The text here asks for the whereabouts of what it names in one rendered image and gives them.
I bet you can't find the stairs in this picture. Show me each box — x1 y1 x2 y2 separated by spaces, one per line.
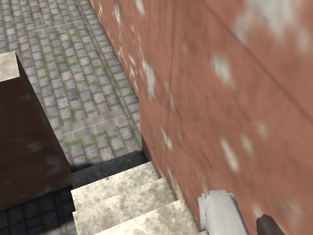
69 149 206 235

